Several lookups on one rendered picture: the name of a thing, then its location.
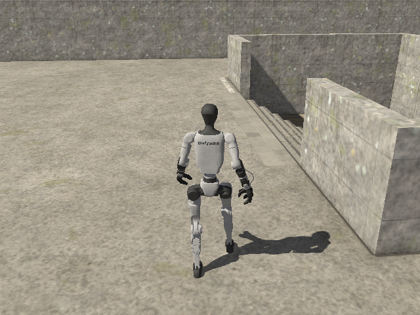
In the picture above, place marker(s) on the robot left forearm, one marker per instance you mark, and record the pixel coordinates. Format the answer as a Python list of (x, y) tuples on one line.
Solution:
[(180, 169)]

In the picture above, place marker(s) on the right robot hand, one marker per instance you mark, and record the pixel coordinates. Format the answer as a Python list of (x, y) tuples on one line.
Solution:
[(249, 195)]

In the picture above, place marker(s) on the left robot hand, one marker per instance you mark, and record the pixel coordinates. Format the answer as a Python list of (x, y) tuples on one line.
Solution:
[(185, 176)]

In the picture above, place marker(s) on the robot left thigh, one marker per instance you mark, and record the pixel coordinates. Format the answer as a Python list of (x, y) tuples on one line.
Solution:
[(194, 202)]

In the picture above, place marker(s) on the robot right forearm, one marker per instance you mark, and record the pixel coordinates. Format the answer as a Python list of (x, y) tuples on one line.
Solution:
[(243, 177)]

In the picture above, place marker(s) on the robot right upper arm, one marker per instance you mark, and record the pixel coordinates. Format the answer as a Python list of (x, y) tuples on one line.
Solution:
[(233, 149)]

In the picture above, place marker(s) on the humanoid robot torso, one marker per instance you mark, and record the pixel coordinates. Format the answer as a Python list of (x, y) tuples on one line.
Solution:
[(209, 150)]

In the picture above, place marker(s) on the robot left upper arm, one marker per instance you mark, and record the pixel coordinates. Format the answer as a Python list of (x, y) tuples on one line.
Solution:
[(185, 150)]

